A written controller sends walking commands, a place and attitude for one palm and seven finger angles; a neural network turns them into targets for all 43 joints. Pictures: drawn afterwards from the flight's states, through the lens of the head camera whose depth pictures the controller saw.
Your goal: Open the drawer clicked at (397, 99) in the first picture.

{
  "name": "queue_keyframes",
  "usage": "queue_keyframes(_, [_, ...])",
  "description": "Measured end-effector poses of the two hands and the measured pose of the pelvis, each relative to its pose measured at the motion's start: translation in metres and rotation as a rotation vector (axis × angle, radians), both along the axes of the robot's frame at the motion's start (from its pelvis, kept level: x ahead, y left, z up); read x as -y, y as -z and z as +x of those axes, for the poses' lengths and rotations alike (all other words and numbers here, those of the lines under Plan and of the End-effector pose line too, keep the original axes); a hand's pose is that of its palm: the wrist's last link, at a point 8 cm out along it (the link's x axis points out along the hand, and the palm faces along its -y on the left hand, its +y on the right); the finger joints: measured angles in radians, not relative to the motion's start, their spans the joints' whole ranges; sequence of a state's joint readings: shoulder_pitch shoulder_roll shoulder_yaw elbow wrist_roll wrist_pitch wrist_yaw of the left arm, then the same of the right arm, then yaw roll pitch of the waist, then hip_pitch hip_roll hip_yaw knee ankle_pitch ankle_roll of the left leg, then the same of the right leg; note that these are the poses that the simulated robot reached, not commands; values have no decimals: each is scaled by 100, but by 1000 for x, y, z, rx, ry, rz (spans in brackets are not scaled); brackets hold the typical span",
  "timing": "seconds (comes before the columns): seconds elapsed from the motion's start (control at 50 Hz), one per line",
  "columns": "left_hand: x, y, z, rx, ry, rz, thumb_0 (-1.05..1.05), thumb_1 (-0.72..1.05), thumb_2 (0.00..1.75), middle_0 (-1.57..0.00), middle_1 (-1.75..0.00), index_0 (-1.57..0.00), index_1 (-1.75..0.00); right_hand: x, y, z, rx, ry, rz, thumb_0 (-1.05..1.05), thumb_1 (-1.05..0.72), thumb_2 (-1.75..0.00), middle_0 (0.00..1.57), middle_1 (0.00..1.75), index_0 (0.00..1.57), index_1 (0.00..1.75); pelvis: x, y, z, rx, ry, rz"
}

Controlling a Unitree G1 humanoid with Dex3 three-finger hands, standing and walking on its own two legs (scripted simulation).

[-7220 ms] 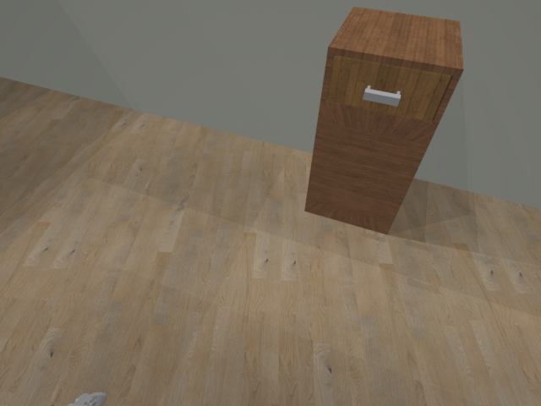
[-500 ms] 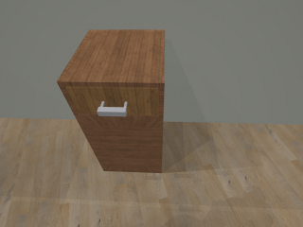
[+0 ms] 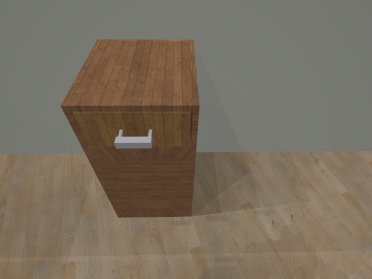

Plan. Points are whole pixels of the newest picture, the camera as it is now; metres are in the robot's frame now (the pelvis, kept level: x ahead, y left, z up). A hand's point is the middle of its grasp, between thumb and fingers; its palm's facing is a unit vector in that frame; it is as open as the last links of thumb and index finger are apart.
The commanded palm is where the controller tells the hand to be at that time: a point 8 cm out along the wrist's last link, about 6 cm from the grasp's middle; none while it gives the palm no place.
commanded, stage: look again from close up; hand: left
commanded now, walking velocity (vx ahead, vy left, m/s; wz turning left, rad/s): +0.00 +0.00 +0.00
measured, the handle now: (134, 137) +0.54 +0.21 -0.07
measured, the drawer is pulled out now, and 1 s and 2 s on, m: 0.00 0.00 0.00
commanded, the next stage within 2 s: shuffle to correct the standing spot in 0.62 s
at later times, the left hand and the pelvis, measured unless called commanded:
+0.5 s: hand out of the picture +0.03 +0.19 -0.18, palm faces +0.04 -0.98 -0.20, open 7.3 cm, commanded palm none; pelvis -0.02 +0.01 -0.01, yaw +0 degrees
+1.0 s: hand out of the picture -0.09 +0.18 -0.18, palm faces +0.07 -0.98 -0.17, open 7.4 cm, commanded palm none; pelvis -0.02 +0.01 -0.01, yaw +2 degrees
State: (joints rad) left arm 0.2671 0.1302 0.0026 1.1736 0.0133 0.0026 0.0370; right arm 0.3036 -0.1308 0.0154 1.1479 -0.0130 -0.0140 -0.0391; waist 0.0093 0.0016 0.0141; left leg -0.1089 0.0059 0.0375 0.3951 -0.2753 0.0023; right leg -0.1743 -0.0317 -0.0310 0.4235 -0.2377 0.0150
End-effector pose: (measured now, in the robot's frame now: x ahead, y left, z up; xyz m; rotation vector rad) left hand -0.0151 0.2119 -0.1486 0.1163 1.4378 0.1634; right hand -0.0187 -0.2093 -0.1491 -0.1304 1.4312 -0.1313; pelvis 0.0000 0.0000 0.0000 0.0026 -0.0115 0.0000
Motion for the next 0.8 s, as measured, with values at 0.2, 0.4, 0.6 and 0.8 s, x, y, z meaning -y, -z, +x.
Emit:
queue_keyframes(0.2, [-13,1,20,81,47,35,1,92,90,-20,-30,-20,-30,5,2,-2,24,5,-8,0,-91,-90,20,30,20,30,1,7,0,-18,-11,-7])
queue_keyframes(0.4, [-23,4,40,202,48,34,0,91,90,-20,-30,-20,-30,22,-5,35,178,-10,-83,0,-91,-90,20,30,20,30,-7,11,-6,29,-3,-15])
queue_keyframes(0.6, [-31,2,13,185,44,20,0,91,90,-20,-30,-20,-30,4,-11,34,215,-38,-61,0,-92,-90,20,30,20,30,-18,6,-24,42,0,-16])
queue_keyframes(0.8, [-33,5,-45,52,16,5,0,91,90,-20,-30,-20,-30,-10,-6,-15,91,-18,-35,0,-92,-90,20,30,20,30,-25,3,-37,41,-8,-9])
